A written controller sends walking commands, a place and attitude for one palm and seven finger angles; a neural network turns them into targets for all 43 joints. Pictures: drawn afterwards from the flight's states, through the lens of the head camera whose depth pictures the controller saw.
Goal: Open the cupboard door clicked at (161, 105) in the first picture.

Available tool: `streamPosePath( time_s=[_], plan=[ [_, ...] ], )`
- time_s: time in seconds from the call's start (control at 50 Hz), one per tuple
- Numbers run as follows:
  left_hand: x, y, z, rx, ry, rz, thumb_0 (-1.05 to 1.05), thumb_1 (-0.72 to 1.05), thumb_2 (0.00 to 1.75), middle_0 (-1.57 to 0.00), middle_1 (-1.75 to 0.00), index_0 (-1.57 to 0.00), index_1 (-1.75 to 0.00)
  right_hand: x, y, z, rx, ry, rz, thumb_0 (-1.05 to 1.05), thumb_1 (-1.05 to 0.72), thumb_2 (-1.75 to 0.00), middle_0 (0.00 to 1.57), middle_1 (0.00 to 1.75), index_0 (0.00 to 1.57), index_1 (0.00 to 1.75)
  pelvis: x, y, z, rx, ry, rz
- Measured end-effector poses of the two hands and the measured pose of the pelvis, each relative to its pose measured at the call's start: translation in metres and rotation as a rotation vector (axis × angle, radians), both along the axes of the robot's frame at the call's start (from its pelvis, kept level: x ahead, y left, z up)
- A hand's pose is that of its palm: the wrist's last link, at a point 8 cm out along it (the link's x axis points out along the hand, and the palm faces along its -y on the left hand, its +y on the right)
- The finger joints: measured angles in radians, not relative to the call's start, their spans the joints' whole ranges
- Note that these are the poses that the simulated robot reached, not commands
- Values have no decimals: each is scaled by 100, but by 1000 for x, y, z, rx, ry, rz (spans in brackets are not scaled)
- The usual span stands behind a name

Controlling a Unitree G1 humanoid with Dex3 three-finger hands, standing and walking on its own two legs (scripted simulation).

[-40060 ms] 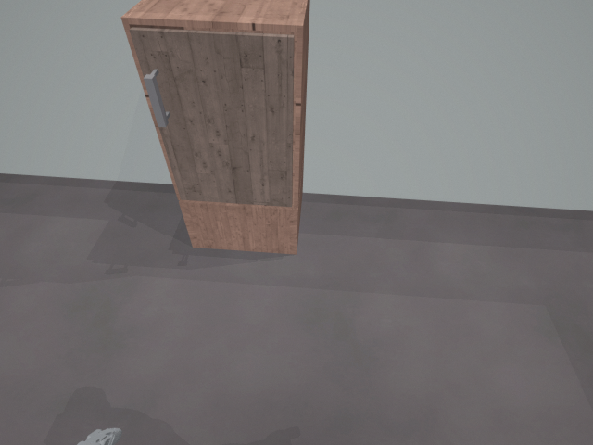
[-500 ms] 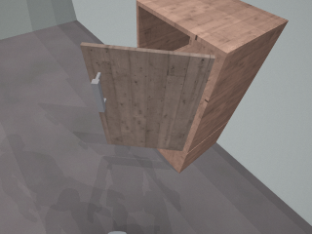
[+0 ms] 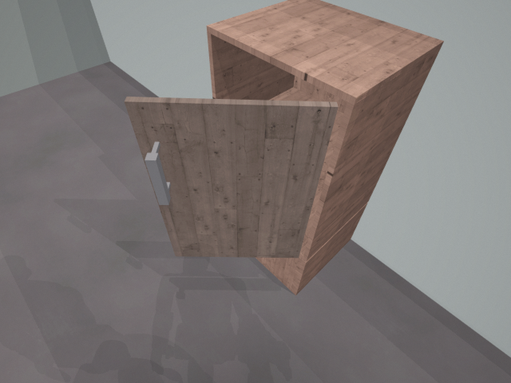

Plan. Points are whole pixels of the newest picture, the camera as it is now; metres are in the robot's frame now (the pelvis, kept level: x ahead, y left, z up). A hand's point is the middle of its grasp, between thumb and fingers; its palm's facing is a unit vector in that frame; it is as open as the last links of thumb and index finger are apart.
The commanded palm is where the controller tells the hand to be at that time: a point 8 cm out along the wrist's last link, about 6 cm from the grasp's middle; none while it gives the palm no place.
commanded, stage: come to a stop and stand still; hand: left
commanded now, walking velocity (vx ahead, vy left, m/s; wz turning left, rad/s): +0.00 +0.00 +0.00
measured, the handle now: (160, 174) +0.55 +0.24 -0.03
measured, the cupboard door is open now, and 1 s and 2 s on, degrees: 46 46 46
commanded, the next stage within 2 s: look again from close up in 0.48 s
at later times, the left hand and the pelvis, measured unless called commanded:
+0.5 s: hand out of the picture -0.02 +0.20 -0.18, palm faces +0.03 -0.98 -0.18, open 7.3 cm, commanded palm none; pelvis -0.01 +0.03 +0.00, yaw +1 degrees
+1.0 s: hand out of the picture -0.03 +0.20 -0.18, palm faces +0.03 -0.99 -0.15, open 7.3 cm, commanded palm none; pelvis -0.01 +0.04 +0.01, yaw +1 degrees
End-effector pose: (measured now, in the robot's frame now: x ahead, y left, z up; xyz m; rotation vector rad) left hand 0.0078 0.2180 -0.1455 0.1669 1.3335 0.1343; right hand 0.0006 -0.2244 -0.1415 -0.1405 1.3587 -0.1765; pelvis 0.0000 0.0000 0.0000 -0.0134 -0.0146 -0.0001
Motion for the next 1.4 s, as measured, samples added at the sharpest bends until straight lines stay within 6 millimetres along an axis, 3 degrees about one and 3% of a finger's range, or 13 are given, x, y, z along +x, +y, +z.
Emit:
streamPosePath(
  time_s=[0.3,0.64,1.2,1.24,1.3,1.36,1.4],
  plan=[
    [-21,18,1,-12,3,23,0,91,90,-20,-30,-20,-30,-15,30,-3,25,-6,11,1,-92,-90,20,30,20,30,-9,21,0,7,-17,9],
    [-45,25,-3,-41,64,46,0,91,90,-20,-30,-20,-30,-12,36,7,0,6,27,1,-91,-90,20,30,20,30,-11,32,4,8,-7,13],
    [-39,41,-1,-31,81,27,0,91,90,-20,-30,-20,-30,-7,48,9,-7,20,25,1,-92,-90,20,30,20,30,-8,46,6,3,2,6],
    [-9,49,16,-12,-83,99,1,92,90,-20,-30,-20,-30,2,45,13,-26,-76,26,1,-92,-90,20,30,21,30,-9,47,4,6,3,11],
    [58,70,68,96,-490,124,3,93,89,-21,-32,-20,-32,29,37,19,-45,-284,41,2,-92,-90,20,30,21,30,-10,45,-2,30,18,23],
    [122,69,123,98,-857,95,2,90,88,-20,-34,-20,-34,64,28,22,-53,-456,77,2,-92,-90,20,30,21,30,-15,46,-9,20,34,49],
    [155,62,148,65,-1069,45,2,86,86,-20,-36,-20,-36,89,21,25,-63,-554,100,1,-91,-90,20,30,21,30,-18,43,-16,12,71,48]
  ],
)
